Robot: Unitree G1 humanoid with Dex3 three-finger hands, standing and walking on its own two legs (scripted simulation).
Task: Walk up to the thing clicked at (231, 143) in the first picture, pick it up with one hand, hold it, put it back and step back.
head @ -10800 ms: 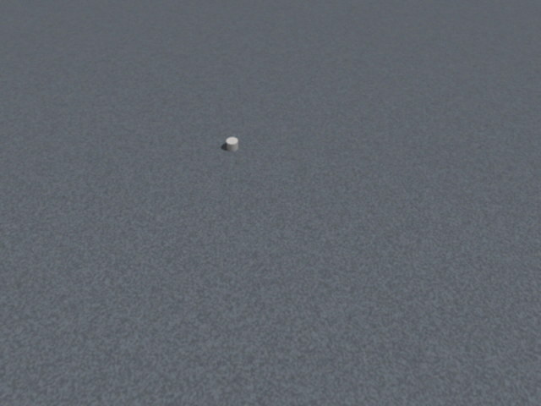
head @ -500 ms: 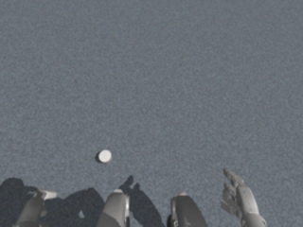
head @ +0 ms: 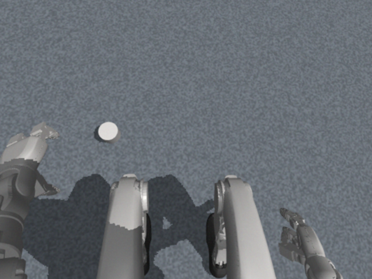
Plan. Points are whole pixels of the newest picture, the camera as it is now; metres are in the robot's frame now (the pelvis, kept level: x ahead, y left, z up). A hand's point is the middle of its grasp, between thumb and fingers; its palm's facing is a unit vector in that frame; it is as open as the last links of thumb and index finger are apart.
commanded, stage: rise first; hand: left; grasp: from above
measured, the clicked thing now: (109, 132) +0.50 +0.27 -0.43
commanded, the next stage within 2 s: approach in 1.22 s
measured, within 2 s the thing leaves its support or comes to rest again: neither
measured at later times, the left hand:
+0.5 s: hand (67, 142) +0.41 +0.33 -0.23, palm faces -0.45 -0.08 -0.89, open 14.1 cm
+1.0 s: hand (78, 134) +0.45 +0.32 -0.27, palm faces -0.44 -0.05 -0.90, open 14.1 cm
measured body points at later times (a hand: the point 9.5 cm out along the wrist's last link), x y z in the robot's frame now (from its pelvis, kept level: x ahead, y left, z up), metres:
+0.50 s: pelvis -0.01 +0.02 -0.08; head +0.21 +0.07 +0.31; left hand +0.43 +0.33 -0.18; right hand +0.05 -0.27 -0.19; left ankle +0.08 +0.13 -0.42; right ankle +0.08 -0.13 -0.42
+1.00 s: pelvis -0.01 +0.01 -0.12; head +0.24 +0.06 +0.26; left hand +0.47 +0.32 -0.22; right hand +0.05 -0.27 -0.23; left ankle +0.08 +0.13 -0.42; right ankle +0.08 -0.13 -0.42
